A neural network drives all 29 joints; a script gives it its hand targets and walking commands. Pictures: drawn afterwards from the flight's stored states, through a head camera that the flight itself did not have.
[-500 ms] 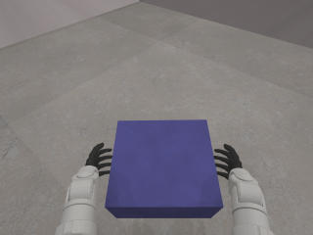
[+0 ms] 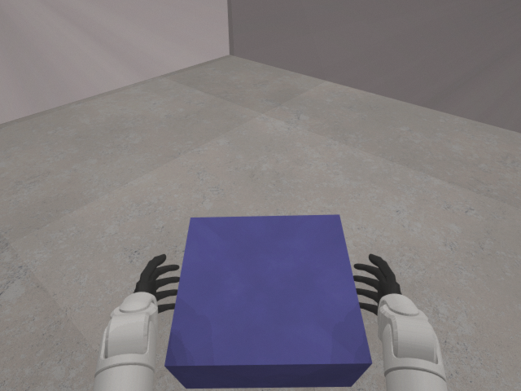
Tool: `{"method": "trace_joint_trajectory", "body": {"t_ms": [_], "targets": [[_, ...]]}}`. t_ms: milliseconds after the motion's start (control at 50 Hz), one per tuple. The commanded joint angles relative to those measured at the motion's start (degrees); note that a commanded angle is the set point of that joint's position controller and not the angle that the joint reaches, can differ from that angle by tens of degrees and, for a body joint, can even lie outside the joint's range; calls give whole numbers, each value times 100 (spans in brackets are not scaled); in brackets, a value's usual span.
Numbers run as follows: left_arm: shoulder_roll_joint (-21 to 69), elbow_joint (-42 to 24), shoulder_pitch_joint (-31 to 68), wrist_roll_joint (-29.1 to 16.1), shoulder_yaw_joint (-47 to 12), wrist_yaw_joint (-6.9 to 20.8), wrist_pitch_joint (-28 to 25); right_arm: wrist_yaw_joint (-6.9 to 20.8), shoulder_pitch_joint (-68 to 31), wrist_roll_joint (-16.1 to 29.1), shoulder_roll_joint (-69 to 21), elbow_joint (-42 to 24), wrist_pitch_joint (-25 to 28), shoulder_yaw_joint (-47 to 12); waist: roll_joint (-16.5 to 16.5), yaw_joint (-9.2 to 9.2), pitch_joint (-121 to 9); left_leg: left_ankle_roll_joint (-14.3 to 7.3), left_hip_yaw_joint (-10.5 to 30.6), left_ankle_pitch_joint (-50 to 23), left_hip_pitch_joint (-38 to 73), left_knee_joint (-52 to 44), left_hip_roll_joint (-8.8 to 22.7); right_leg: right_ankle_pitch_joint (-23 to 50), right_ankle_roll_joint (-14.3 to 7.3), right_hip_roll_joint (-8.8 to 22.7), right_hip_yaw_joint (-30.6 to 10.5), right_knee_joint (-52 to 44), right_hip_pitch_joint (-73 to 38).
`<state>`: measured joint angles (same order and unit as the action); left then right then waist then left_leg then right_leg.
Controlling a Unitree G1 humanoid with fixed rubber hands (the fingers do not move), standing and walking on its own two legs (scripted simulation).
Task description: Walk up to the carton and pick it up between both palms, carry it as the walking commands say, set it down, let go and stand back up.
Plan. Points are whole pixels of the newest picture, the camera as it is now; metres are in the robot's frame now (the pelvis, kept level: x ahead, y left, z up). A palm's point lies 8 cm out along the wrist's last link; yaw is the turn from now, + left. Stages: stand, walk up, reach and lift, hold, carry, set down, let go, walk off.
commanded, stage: reach and lift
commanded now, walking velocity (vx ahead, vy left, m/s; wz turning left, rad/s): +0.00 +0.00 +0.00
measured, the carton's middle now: (266, 297) +0.33 +0.00 -0.04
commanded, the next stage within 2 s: hold in 0.74 s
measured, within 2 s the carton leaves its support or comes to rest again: neither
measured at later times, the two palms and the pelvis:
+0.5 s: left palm (150, 299) +0.27 +0.19 +0.04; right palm (394, 306) +0.27 -0.19 +0.05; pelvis -0.01 +0.00 +0.00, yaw +0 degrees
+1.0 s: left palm (149, 298) +0.27 +0.19 +0.04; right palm (391, 305) +0.27 -0.19 +0.04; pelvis +0.00 +0.00 +0.00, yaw +0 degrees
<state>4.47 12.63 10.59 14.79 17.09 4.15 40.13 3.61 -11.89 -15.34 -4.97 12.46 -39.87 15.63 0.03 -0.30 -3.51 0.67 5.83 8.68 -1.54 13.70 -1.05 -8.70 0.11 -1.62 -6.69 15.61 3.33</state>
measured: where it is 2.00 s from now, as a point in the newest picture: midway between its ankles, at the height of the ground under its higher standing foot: outside the picture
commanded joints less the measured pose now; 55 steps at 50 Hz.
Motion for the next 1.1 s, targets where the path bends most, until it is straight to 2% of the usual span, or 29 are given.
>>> {"method": "trace_joint_trajectory", "body": {"t_ms": [0,140,380,720,1080], "targets": [[4781,-590,3044,-1666,-3561,1629,-130,1661,-2765,1666,-4857,-393,104,-3526,5,32,-1223,-5,-368,-1338,228,-214,-451,1578,47,-392,325,-158,-688],[4734,-579,3067,-1596,-3577,1591,-82,1690,-2772,1615,-4692,-379,57,-3427,-82,88,-992,27,-377,-1001,123,-275,-469,1242,31,-421,360,-225,-607],[4790,-359,3338,-1520,-3475,1619,-206,1767,-3099,1582,-4732,-222,108,-3314,-2,47,-1182,-5,-388,-770,72,-222,-448,958,58,-427,395,-150,-442],[4724,-437,3338,-1600,-3511,1708,-216,1734,-3000,1600,-4800,-285,108,-3396,6,25,-1238,-20,-446,-940,124,-211,-446,1123,82,-408,369,-168,-469],[4684,-508,3183,-1618,-3538,1674,-209,1722,-2858,1633,-4728,-382,135,-3471,4,-3,-1239,-24,-425,-1161,189,-193,-441,1337,83,-398,338,-176,-526]]}}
